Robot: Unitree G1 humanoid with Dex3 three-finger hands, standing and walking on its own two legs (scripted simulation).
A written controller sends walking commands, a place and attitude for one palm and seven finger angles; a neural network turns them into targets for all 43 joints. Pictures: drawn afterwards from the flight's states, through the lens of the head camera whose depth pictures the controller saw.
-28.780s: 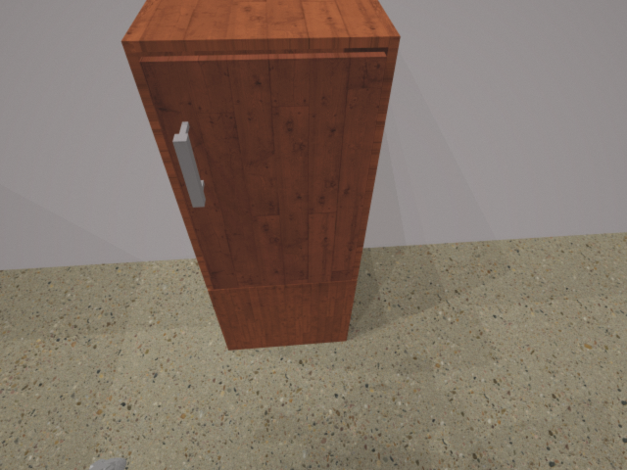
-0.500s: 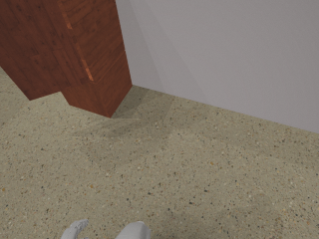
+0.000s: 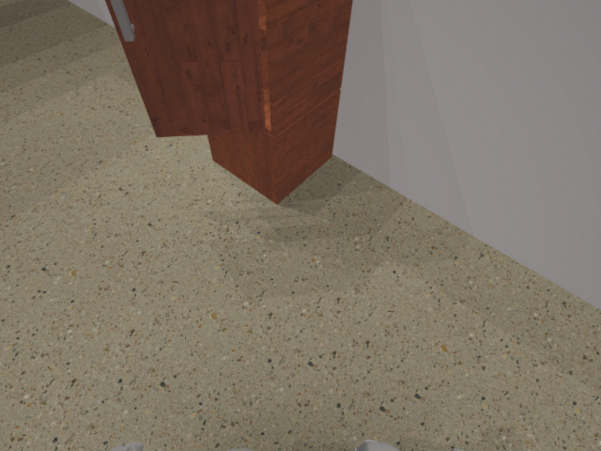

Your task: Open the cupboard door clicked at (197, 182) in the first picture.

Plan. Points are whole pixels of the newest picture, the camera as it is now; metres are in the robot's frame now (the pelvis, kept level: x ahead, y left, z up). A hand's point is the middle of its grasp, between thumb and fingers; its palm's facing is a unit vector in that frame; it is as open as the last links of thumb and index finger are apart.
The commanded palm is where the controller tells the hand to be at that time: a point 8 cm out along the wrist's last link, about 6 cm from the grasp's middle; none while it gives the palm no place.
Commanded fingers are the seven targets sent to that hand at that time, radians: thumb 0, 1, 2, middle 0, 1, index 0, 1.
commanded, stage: turn to face it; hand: left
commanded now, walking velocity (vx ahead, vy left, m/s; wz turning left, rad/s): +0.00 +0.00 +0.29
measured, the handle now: (121, 5) +1.00 +0.50 +0.06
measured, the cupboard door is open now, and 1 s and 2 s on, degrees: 46 46 46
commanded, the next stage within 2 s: take the last steps up to it in 0.18 s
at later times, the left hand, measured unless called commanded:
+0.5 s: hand out of the picture +0.00 +0.21 -0.19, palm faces +0.22 -0.96 -0.19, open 7.3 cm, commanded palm none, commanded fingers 0.00 0.90 0.90 -0.20 -0.30 -0.20 -0.30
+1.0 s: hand (164, 446) +0.14 +0.21 -0.16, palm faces +0.31 -0.92 -0.22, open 7.1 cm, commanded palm none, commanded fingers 0.00 0.90 0.90 -0.20 -0.30 -0.20 -0.30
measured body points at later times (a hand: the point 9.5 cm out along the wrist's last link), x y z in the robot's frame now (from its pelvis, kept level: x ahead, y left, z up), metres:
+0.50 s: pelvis +0.02 +0.01 -0.01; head +0.05 +0.04 +0.44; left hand -0.01 +0.26 -0.17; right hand +0.13 -0.22 -0.14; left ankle +0.00 +0.10 -0.74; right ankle +0.00 -0.13 -0.69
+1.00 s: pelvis +0.14 +0.02 +0.01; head +0.16 +0.02 +0.46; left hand +0.12 +0.26 -0.14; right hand +0.19 -0.21 -0.15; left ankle +0.12 +0.16 -0.68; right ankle +0.15 -0.10 -0.74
